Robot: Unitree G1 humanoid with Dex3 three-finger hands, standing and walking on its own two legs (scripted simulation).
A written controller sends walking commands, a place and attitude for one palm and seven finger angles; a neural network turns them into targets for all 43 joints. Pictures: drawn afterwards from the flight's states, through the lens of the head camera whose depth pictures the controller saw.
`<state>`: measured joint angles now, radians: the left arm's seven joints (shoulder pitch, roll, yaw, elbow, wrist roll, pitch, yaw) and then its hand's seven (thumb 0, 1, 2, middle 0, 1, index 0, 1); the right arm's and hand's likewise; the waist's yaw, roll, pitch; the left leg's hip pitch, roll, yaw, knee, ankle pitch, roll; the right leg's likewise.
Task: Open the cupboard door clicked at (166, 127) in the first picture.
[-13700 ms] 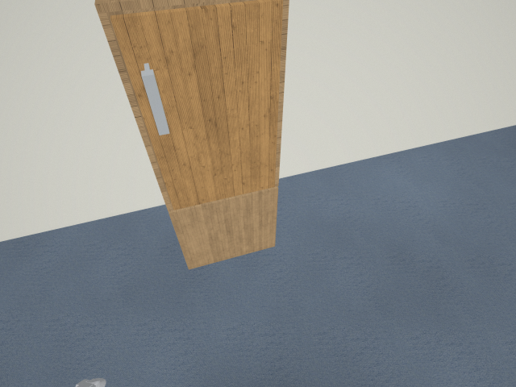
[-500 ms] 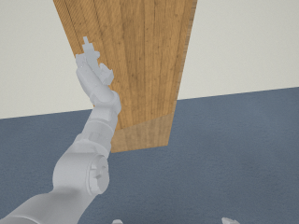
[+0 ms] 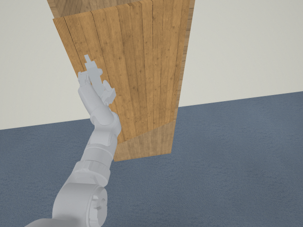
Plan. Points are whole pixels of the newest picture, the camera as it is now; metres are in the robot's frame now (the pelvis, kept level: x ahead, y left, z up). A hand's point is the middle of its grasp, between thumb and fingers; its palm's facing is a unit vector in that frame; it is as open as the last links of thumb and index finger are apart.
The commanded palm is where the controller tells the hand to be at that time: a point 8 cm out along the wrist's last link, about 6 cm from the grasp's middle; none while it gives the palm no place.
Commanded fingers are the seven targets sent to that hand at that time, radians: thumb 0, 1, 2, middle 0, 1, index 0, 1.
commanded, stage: pull the door open along its arc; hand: left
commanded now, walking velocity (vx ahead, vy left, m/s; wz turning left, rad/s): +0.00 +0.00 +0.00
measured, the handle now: (95, 82) +0.50 +0.14 +0.11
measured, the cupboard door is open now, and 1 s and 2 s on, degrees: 18 39 42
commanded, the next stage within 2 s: open thumb and fingers to let go in 0.46 s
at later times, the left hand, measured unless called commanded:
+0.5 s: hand (150, 125) +0.33 -0.01 +0.12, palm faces +0.18 -0.98 -0.07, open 6.7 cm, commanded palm +0.30 +0.04 +0.11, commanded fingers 0.00 0.90 0.90 -0.40 -1.35 -0.40 -1.35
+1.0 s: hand (139, 117) +0.36 +0.02 +0.11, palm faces +0.43 -0.90 -0.08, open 11.2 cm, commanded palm +0.31 +0.04 +0.11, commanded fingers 0.00 -0.50 0.30 -0.29 -1.15 -0.29 -1.15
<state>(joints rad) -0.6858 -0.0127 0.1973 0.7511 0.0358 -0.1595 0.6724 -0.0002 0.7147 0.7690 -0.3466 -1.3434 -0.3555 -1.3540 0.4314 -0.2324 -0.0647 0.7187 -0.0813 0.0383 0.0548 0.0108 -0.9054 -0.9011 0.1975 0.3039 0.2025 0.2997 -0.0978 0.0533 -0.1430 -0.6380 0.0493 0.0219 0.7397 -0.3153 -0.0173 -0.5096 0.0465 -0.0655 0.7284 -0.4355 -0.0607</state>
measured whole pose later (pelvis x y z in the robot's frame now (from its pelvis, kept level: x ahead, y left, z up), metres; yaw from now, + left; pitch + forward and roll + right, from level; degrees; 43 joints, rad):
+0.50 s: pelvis +0.02 -0.02 +0.01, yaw +2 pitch +2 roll +1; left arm -0.11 -0.10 -0.38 0.02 -0.02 0.24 0.57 0.01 0.63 0.74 -0.26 -1.18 -0.30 -1.27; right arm 0.05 -0.14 0.03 0.55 -0.03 0.14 0.07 0.01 -0.90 -0.90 0.20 0.30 0.20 0.30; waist -0.01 0.05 -0.08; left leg -0.35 0.03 -0.01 0.66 -0.33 -0.04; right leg -0.21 0.04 -0.10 0.64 -0.47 -0.08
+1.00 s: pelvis +0.00 -0.03 +0.00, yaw +4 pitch +5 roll +2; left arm -0.32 -0.17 -0.19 0.27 0.03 0.12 0.72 0.01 -0.07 0.49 -0.29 -1.22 -0.32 -1.25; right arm 0.21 -0.20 -0.03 0.70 -0.05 0.08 0.02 0.01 -0.91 -0.90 0.20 0.30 0.20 0.30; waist -0.01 0.05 -0.07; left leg -0.47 0.02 -0.04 0.67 -0.29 -0.04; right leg -0.34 0.03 -0.12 0.71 -0.46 -0.10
